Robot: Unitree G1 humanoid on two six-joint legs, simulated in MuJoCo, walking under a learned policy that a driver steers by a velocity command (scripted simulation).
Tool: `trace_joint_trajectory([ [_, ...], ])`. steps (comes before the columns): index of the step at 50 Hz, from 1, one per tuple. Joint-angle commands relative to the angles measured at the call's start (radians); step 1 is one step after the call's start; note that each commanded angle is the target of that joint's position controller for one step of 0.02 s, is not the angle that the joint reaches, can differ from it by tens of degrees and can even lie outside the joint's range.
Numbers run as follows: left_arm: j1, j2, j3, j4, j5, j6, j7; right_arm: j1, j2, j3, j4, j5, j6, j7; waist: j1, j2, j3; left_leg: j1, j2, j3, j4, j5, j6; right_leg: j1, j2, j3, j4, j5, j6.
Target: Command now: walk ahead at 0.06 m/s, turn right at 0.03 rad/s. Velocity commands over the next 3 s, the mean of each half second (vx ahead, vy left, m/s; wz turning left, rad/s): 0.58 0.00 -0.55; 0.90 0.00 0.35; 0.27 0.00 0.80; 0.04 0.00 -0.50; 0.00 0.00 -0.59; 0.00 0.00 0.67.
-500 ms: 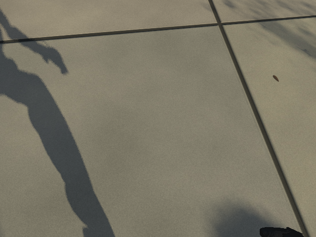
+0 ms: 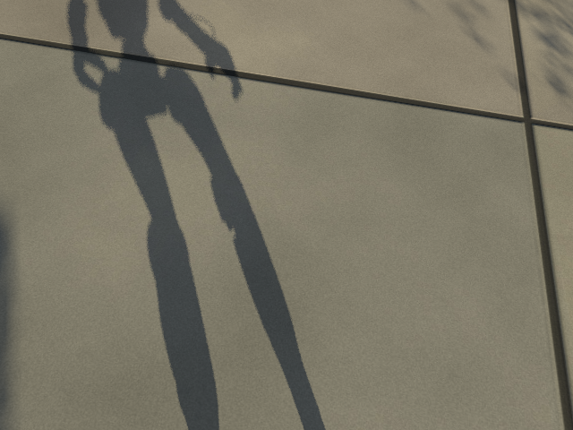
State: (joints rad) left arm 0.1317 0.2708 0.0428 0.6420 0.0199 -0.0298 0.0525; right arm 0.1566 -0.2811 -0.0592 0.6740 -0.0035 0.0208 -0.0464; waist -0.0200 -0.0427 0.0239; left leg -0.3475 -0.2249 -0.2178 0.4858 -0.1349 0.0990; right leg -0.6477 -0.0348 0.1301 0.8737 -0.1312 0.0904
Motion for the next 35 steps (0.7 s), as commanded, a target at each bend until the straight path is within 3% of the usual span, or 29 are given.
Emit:
trace_joint_trajectory([
  [1, -0.036, 0.06, 0.005, -0.08, -0.01, -0.023, -0.023, 0.024, -0.04, 0.015, -0.039, -0.032, -0.02, 0.014, -0.037, 0.156, -0.13, 0.044, 0.333, -0.16, -0.114, 0.11, 0.111, 0.217, -0.034, -0.027, -0.09, -0.006, -0.031],
  [2, -0.029, 0.073, 0.009, -0.083, -0.023, -0.027, -0.03, 0.041, -0.076, 0.007, -0.038, -0.038, -0.029, 0.028, -0.049, 0.157, -0.128, 0.049, 0.352, -0.179, -0.141, -0.019, 0.124, 0.241, -0.022, -0.05, -0.112, -0.06, -0.048],
  [4, -0.038, 0.107, 0.016, -0.102, -0.05, -0.036, -0.041, 0.081, -0.172, -0.02, -0.04, -0.02, -0.045, 0.046, -0.082, 0.178, -0.058, 0.094, 0.398, -0.286, -0.214, -0.422, 0.154, 0.168, 0.01, -0.088, -0.13, -0.219, -0.091],
  [5, -0.046, 0.112, 0.017, -0.107, -0.063, -0.043, -0.046, 0.093, -0.185, -0.022, -0.04, -0.009, -0.054, 0.045, -0.089, 0.18, -0.015, 0.15, 0.427, -0.347, -0.235, -0.534, 0.165, 0.098, 0.008, -0.074, -0.152, -0.271, -0.114],
  [7, -0.03, 0.098, 0.011, -0.099, -0.069, -0.059, -0.058, 0.122, -0.179, -0.021, -0.033, 0.002, -0.07, 0.036, -0.091, 0.155, 0.017, 0.285, 0.467, -0.385, -0.237, -0.545, 0.177, -0.001, -0.001, -0.054, -0.193, -0.315, -0.154],
  [9, 0.004, 0.079, 0.006, -0.085, -0.067, -0.074, -0.069, 0.126, -0.176, -0.023, -0.036, 0.006, -0.079, 0.032, -0.076, 0.131, -0.008, 0.338, 0.47, -0.334, -0.227, -0.467, 0.166, 0.02, -0.005, -0.07, -0.237, -0.297, -0.185],
  [11, 0.084, 0.065, 0.007, -0.051, -0.067, -0.08, -0.071, 0.051, -0.171, -0.022, -0.059, 0.016, -0.076, 0.04, -0.01, 0.112, -0.036, 0.236, 0.415, -0.188, -0.192, -0.375, 0.121, 0.218, 0.019, -0.127, -0.382, -0.205, -0.21],
  [12, 0.182, 0.074, 0.011, -0.018, 0.038, -0.042, -0.092, 0.045, -0.159, -0.025, -0.052, -0.056, -0.082, 0.044, 0.035, 0.071, -0.08, 0.074, 0.329, -0.018, -0.092, -0.328, 0.065, 0.493, 0.089, -0.123, -0.43, -0.222, -0.217],
  [13, 0.37, 0.144, 0.042, 0.03, 0.045, -0.037, -0.091, -0.028, -0.108, -0.014, -0.077, -0.059, -0.092, 0.044, 0.131, -0.061, -0.107, -0.159, 0.227, 0.136, 0.198, -0.211, 0.012, 0.752, -0.022, 0.083, -0.502, -0.317, -0.259],
  [14, 0.491, 0.288, 0.086, 0.046, 0.03, -0.033, -0.09, -0.09, -0.071, 0.004, -0.14, -0.052, -0.111, 0.054, 0.171, -0.296, -0.083, -0.54, 0.118, 0.263, 0.433, -0.327, -0.059, 0.975, -0.254, 0.53, -0.61, -0.363, -0.36],
  [15, 0.528, 0.25, 0.083, 0.048, 0.008, -0.026, -0.09, -0.156, -0.098, 0.002, -0.147, -0.068, -0.121, 0.059, 0.204, -0.17, -0.027, -0.719, 0.149, 0.164, 0.523, -0.364, -0.067, 1.017, -0.275, 0.643, -0.631, -0.361, -0.411],
  [16, 0.492, 0.219, 0.077, 0.047, 0.003, -0.022, -0.084, -0.181, -0.096, 0.005, -0.142, -0.061, -0.129, 0.071, 0.186, -0.066, 0.019, -0.753, 0.195, 0.141, 0.586, -0.303, -0.079, 0.993, -0.245, 0.565, -0.611, -0.287, -0.406],
  [17, 0.467, 0.212, 0.076, 0.047, 0.004, -0.018, -0.078, -0.172, -0.097, 0.009, -0.137, -0.059, -0.132, 0.082, 0.16, -0.019, 0.017, -0.724, 0.218, 0.152, 0.601, -0.269, -0.091, 0.943, -0.207, 0.492, -0.614, -0.248, -0.388],
  [19, 0.426, 0.197, 0.067, 0.054, -0.009, -0.02, -0.071, -0.16, -0.105, 0.014, -0.139, -0.068, -0.115, 0.095, 0.11, -0.027, 0.048, -0.637, 0.234, 0.181, 0.556, -0.252, -0.111, 0.798, -0.139, 0.407, -0.665, -0.199, -0.363],
  [23, 0.371, 0.191, 0.067, 0.08, -0.02, -0.031, -0.069, -0.233, -0.099, 0.034, -0.175, -0.057, -0.089, 0.103, 0.086, -0.064, 0.081, -0.45, 0.193, 0.252, 0.396, -0.103, -0.138, 0.574, -0.042, 0.304, -0.703, 0.078, -0.347],
  [25, 0.382, 0.178, 0.062, 0.113, -0.027, -0.042, -0.065, -0.259, -0.071, 0.054, -0.179, -0.053, -0.09, 0.107, 0.102, -0.079, 0.066, -0.304, 0.188, 0.293, 0.229, 0.039, -0.113, 0.539, -0.039, 0.235, -0.742, 0.245, -0.319],
  [27, 0.379, 0.19, 0.057, 0.138, -0.032, -0.058, -0.067, -0.273, -0.084, 0.053, -0.182, -0.042, -0.088, 0.099, 0.104, -0.086, 0.064, -0.163, 0.183, 0.324, 0.128, 0.121, -0.056, 0.551, -0.075, 0.195, -0.777, 0.415, -0.28],
  [29, 0.391, 0.216, 0.057, 0.163, -0.021, -0.073, -0.066, -0.177, -0.134, 0.033, -0.148, -0.039, -0.083, 0.077, 0.058, -0.095, -0.016, -0.021, 0.131, 0.352, 0.109, 0.057, -0.011, 0.659, -0.092, 0.125, -0.624, 0.877, -0.239],
  [30, 0.398, 0.233, 0.061, 0.176, -0.004, -0.07, -0.06, -0.046, -0.165, 0.019, -0.114, -0.031, -0.081, 0.063, -0.006, -0.108, -0.095, 0.101, 0.102, 0.356, 0.12, -0.015, 0.011, 0.692, -0.103, 0.096, -0.457, 1.053, -0.223],
  [31, 0.359, 0.235, 0.062, 0.176, 0.009, -0.061, -0.051, 0.165, -0.186, 0.003, -0.052, -0.02, -0.077, 0.047, -0.115, -0.101, -0.18, 0.295, 0.105, 0.356, 0.105, -0.045, 0.034, 0.647, -0.098, 0.056, -0.228, 1.118, -0.206],
  [32, 0.317, 0.212, 0.055, 0.167, 0.021, -0.059, -0.04, 0.373, -0.218, -0.018, 0.007, -0.025, -0.077, 0.03, -0.21, -0.047, -0.254, 0.531, 0.205, 0.24, 0.133, -0.171, 0.073, 0.473, -0.067, 0.031, 0.08, 0.941, -0.199],
  [33, 0.348, 0.091, 0.023, 0.121, -0.008, -0.063, -0.048, 0.449, -0.303, -0.046, 0.027, -0.051, -0.078, 0.027, -0.172, 0.257, -0.348, 0.724, 0.454, -0.283, 0.037, -0.568, 0.222, 0.161, 0.11, -0.046, 0.573, 0.18, -0.144],
  [34, 0.319, 0.11, 0.013, 0.089, 0.013, -0.077, -0.065, 0.362, -0.257, -0.035, 0.038, -0.022, -0.072, 0.047, -0.101, 0.289, -0.283, 0.688, 0.511, -0.721, -0.203, -0.604, 0.257, -0.044, 0.165, -0.015, 0.6, -0.266, -0.159],
  [35, 0.214, 0.136, 0.011, 0.07, 0.021, -0.083, -0.066, 0.263, -0.218, -0.036, 0.028, -0.016, -0.075, 0.057, -0.077, 0.19, -0.121, 0.56, 0.505, -0.63, -0.216, -0.58, 0.268, -0.123, 0.083, 0.01, 0.594, -0.187, -0.167],
])
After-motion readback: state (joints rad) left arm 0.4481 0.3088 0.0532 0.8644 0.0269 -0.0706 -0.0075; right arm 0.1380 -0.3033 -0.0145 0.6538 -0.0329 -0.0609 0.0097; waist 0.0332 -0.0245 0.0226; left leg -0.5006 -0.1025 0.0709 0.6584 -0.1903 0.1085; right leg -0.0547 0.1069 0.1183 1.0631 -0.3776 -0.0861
